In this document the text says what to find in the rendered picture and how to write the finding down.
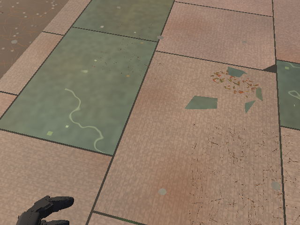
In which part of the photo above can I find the left robot hand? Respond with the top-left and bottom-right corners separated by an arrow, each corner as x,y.
16,195 -> 74,225

